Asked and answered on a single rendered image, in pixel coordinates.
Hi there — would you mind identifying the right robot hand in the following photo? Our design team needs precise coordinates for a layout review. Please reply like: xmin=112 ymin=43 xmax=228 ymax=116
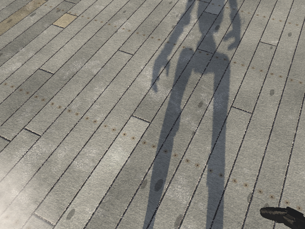
xmin=259 ymin=206 xmax=305 ymax=229

